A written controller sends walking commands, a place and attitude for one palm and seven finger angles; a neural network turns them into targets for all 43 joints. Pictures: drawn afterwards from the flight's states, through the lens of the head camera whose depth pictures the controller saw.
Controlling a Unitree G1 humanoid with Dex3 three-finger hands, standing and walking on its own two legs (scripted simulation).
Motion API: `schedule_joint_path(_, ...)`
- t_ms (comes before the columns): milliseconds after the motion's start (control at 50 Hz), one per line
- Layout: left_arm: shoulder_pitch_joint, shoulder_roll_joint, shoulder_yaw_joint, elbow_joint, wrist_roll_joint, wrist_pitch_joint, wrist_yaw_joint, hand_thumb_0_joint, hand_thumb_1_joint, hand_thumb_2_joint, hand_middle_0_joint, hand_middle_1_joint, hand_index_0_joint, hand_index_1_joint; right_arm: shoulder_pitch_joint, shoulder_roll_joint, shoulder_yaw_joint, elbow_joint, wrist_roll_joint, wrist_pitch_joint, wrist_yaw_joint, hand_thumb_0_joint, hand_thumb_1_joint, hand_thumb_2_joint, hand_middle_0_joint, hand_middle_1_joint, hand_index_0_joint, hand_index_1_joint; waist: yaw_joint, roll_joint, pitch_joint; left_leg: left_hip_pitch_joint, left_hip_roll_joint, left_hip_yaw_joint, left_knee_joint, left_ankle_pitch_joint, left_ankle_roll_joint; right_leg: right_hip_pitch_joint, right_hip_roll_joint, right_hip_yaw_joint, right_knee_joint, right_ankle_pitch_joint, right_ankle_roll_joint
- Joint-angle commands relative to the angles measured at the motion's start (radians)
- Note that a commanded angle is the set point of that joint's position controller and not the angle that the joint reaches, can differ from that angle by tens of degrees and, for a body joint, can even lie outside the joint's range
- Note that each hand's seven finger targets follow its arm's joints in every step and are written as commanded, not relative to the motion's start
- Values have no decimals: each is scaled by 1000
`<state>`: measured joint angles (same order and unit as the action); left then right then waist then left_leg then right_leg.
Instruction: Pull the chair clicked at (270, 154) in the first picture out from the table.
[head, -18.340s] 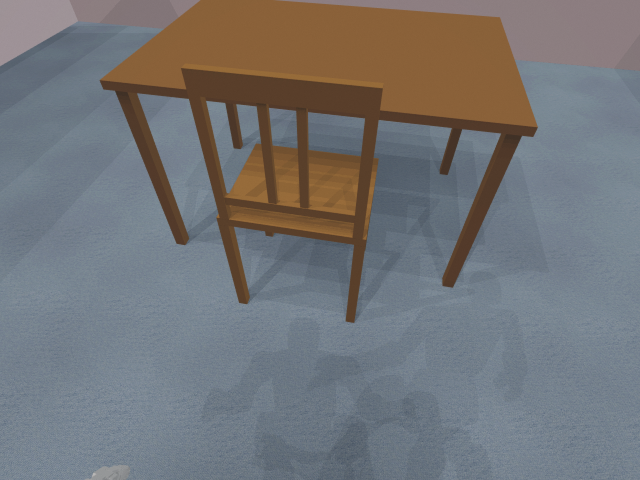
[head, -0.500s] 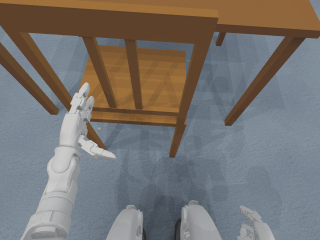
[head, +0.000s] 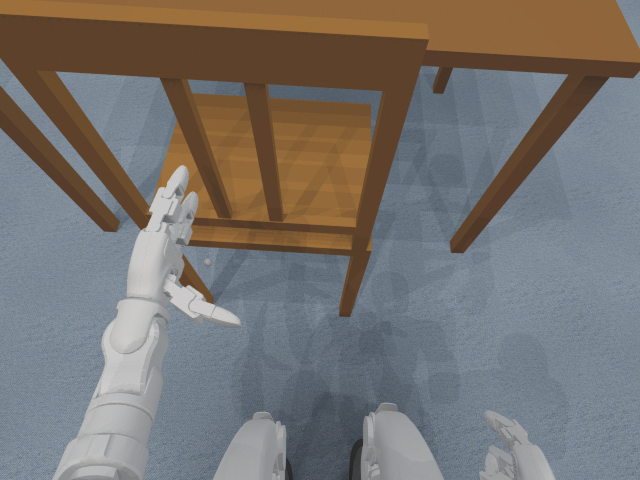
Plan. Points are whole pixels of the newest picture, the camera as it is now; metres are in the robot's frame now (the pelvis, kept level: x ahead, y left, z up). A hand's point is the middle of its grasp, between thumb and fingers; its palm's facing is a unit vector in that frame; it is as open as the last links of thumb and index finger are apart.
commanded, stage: aim the fingers beside a spindle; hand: left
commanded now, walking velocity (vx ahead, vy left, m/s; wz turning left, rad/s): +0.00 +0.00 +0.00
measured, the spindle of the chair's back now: (204, 160) +0.52 +0.17 +0.02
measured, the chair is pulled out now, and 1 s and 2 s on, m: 0.00 0.00 0.00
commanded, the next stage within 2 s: push the fingers through the gap in 1.04 s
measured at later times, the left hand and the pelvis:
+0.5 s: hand (204, 261) +0.37 +0.15 +0.01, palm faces -0.07 -1.00 -0.05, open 16.9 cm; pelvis +0.00 +0.00 +0.00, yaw +0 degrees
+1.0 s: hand (183, 259) +0.37 +0.17 +0.02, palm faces -0.04 -1.00 -0.06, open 16.9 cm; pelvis +0.00 +0.01 +0.00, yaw -1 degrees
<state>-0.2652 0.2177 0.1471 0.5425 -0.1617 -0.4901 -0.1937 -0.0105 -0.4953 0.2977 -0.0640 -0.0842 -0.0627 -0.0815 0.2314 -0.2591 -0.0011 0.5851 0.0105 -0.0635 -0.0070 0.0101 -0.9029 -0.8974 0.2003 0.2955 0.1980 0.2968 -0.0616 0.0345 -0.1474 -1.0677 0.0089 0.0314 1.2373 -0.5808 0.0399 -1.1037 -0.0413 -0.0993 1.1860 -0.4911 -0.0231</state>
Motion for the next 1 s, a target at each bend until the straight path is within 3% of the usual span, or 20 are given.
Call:
schedule_joint_path(0,-216,185,115,-117,2,-58,38,0,-500,300,-60,-80,-60,-80,63,-145,-57,-97,2,-30,-4,0,-900,-900,200,300,200,300,-12,-47,-373,154,-13,-68,-155,342,-25,310,25,74,-118,279,-1)
schedule_joint_path(80,-246,228,142,-128,2,-69,17,0,-500,300,-60,-80,-60,-80,59,-145,-53,-113,1,-27,-5,0,-900,-900,200,300,200,300,3,-4,-411,138,-19,-55,-149,334,-22,351,23,95,-118,290,-5)
schedule_joint_path(160,-254,178,84,-217,-27,-86,-22,0,-500,300,-60,-80,-60,-80,58,-140,-54,-121,7,-41,-8,0,-900,-900,200,300,200,300,-11,33,-472,216,-13,-62,-153,395,-22,364,24,93,-126,332,-4)
schedule_joint_path(240,-264,119,20,-182,-35,-67,-38,0,-500,300,-60,-80,-60,-80,67,-146,-56,-101,10,-52,-14,0,-900,-900,200,300,200,300,-43,4,-413,219,-7,-77,-153,368,-19,299,27,76,-136,285,0)
schedule_joint_path(300,-273,133,43,-118,-24,-52,-24,0,-500,300,-60,-80,-60,-80,70,-153,-60,-84,9,-51,-15,0,-900,-900,200,300,200,300,-40,-23,-379,180,-9,-78,-150,319,-21,268,24,73,-131,239,1)
schedule_joint_path(340,-268,164,77,-96,-17,-51,-9,0,-500,300,-60,-80,-60,-80,71,-156,-59,-88,8,-49,-15,0,-900,-900,200,300,200,300,-28,-33,-365,152,-14,-72,-149,310,-19,280,24,77,-130,237,-2)
schedule_joint_path(380,-246,215,133,-133,-14,-62,3,0,-500,300,-60,-80,-60,-80,68,-151,-60,-100,4,-45,-11,0,-900,-900,200,300,200,300,2,-13,-424,167,-17,-65,-151,352,-22,332,21,85,-119,283,-4)
schedule_joint_path(440,-225,245,155,-205,-12,-80,14,0,-500,300,-60,-80,-60,-80,62,-142,-56,-122,0,-42,-7,0,-900,-900,200,300,200,300,19,22,-487,194,-18,-60,-151,401,-22,381,23,93,-109,338,-6)
schedule_joint_path(480,-194,253,169,-226,-17,-86,13,0,-500,300,-60,-80,-60,-80,58,-136,-53,-125,0,-39,-4,0,-900,-900,200,300,200,300,23,24,-483,204,-18,-59,-162,412,-25,402,24,94,-118,352,-5)
schedule_joint_path(580,-201,160,82,-139,-30,-60,-22,0,-500,300,-60,-80,-60,-80,58,-148,-53,-107,9,-42,-7,0,-900,-900,200,300,200,300,-29,-20,-370,170,-9,-64,-162,323,-22,313,30,81,-143,263,0)
schedule_joint_path(640,-251,92,3,-126,-35,-52,-52,0,-500,300,-60,-80,-60,-80,62,-152,-55,-103,15,-53,-12,0,-900,-900,200,300,200,300,-53,-19,-343,176,-9,-76,-162,297,-19,265,28,71,-147,220,-3)
schedule_joint_path(660,-248,109,18,-131,-36,-53,-55,0,-500,300,-60,-80,-60,-80,63,-156,-59,-100,14,-55,-14,0,-900,-900,200,300,200,300,-37,-4,-362,189,-8,-78,-161,305,-22,260,25,71,-142,217,-5)
schedule_joint_path(740,-334,141,29,-208,-33,-71,-37,0,-500,300,-60,-80,-60,-80,71,-157,-62,-94,8,-60,-19,0,-900,-900,200,300,200,300,-40,20,-421,251,-5,-96,-154,367,-26,242,25,62,-121,240,-6)
schedule_joint_path(760,-304,204,99,-226,-31,-79,-21,0,-500,300,-60,-80,-60,-80,73,-158,-65,-95,3,-60,-19,0,-900,-900,200,300,200,300,-10,38,-462,264,-8,-94,-154,396,-31,274,23,68,-116,263,-7)
schedule_joint_path(820,-247,213,123,-247,-20,-88,14,0,-500,300,-60,-80,-60,-80,63,-142,-57,-104,-3,-53,-12,0,-900,-900,200,300,200,300,5,40,-486,275,-9,-88,-159,461,-36,322,23,69,-105,330,-6)
schedule_joint_path(840,-208,254,166,-227,-16,-83,25,0,-500,300,-60,-80,-60,-80,67,-144,-57,-109,-4,-49,-10,0,-900,-900,200,300,200,300,21,37,-479,257,-11,-87,-162,466,-37,334,25,68,-99,333,-8)
schedule_joint_path(900,-135,218,153,-178,-13,-63,24,0,-500,300,-60,-80,-60,-80,57,-138,-53,-119,-1,-35,-1,0,-900,-900,200,300,200,300,19,-12,-428,203,-12,-75,-170,426,-33,358,27,71,-110,335,-6)
schedule_joint_path(940,-91,156,97,-170,-18,-46,3,0,-500,300,-60,-80,-60,-80,54,-138,-53,-133,4,-33,4,0,-900,-900,200,300,200,300,8,-1,-421,215,-9,-73,-176,434,-31,342,29,65,-117,332,-7)
schedule_joint_path(960,-87,166,103,-174,-23,-42,-7,0,-500,300,-60,-80,-60,-80,53,-144,-56,-132,7,-31,4,0,-900,-900,200,300,200,300,8,-3,-399,215,-5,-73,-180,430,-35,331,28,63,-122,323,-6)
schedule_joint_path(980,-88,120,52,-178,-27,-35,-23,0,-500,300,-60,-80,-60,-80,50,-144,-55,-133,10,-30,5,0,-900,-900,200,300,200,300,-6,7,-393,227,-4,-73,-179,418,-33,310,30,62,-129,307,-5)
